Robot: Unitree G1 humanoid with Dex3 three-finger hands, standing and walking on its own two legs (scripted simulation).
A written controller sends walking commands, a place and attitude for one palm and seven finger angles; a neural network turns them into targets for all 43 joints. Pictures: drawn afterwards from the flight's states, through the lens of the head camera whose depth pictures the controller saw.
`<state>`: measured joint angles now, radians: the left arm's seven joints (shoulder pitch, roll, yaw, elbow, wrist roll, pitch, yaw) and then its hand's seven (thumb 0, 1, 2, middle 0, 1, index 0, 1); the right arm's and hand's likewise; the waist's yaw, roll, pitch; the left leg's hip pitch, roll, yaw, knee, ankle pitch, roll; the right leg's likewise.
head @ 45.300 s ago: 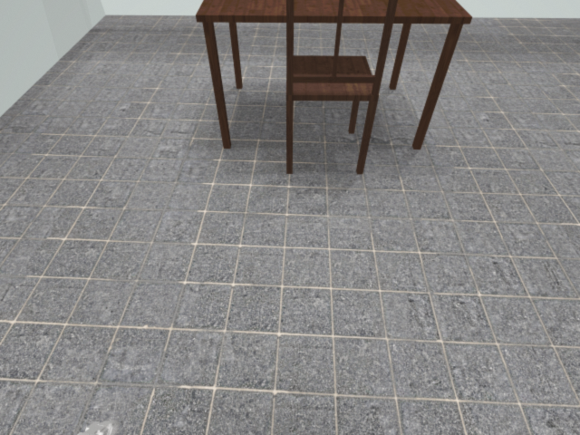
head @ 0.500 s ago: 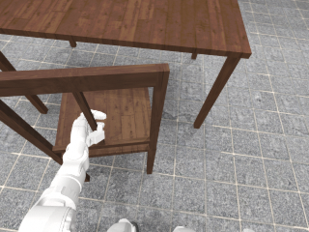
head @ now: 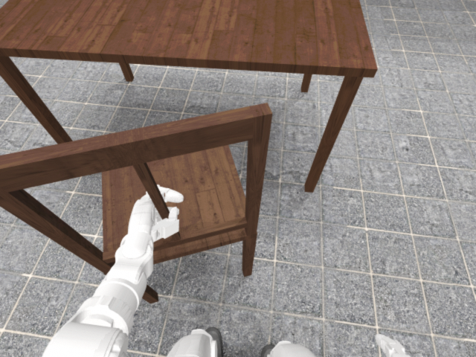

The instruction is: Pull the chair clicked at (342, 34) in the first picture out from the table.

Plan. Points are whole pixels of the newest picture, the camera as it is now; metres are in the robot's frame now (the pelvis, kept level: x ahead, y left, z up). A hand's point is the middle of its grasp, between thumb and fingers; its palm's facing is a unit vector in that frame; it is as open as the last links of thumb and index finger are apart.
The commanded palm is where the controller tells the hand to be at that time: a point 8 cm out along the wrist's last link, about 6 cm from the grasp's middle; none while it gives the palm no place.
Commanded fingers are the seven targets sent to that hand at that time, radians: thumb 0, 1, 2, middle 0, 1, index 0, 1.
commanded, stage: step backward, pulling the chair out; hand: left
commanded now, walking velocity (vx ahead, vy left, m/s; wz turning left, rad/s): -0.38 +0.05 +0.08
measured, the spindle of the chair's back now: (161, 207) +0.39 +0.15 -0.05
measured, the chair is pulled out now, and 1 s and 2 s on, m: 0.28 0.33 0.47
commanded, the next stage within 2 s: none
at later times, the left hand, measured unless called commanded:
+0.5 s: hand (173, 234) +0.33 +0.13 -0.06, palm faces +0.01 -0.98 -0.19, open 5.0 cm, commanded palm +0.32 +0.18 -0.06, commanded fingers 0.00 0.90 0.90 -0.50 -1.45 -0.50 -1.45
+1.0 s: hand (169, 245) +0.31 +0.13 -0.06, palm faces -0.06 -0.98 -0.19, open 5.0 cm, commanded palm +0.29 +0.18 -0.06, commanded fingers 0.00 0.90 0.90 -0.50 -1.45 -0.50 -1.45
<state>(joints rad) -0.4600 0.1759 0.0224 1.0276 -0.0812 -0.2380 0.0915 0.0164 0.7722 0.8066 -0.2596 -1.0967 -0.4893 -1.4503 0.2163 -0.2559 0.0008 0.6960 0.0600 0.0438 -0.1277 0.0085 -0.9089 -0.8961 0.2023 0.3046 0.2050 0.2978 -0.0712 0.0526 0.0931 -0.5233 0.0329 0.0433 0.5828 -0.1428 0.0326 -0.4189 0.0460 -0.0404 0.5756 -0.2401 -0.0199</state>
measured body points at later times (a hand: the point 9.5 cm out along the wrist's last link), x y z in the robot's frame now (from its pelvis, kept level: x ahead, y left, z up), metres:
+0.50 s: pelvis -0.03 +0.00 -0.01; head +0.04 -0.01 +0.43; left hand +0.33 +0.18 -0.04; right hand +0.07 -0.24 -0.14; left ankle +0.09 +0.10 -0.72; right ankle +0.03 -0.11 -0.72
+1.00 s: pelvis -0.06 +0.02 +0.00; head +0.04 +0.01 +0.44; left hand +0.31 +0.18 -0.04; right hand +0.05 -0.23 -0.13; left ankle -0.06 +0.17 -0.72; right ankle +0.03 -0.11 -0.72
